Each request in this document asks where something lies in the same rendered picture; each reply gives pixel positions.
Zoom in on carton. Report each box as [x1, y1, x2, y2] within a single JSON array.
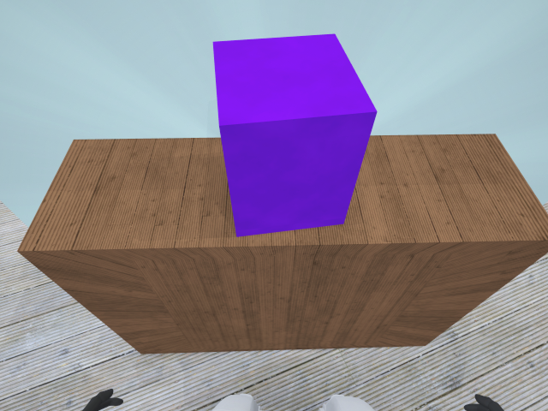
[[213, 34, 377, 237]]

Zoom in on pedestal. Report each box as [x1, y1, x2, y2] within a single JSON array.
[[17, 134, 548, 354]]

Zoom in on left robot hand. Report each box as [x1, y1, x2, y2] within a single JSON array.
[[82, 389, 123, 411]]

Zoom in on right robot hand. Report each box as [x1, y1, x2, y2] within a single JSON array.
[[464, 394, 504, 411]]

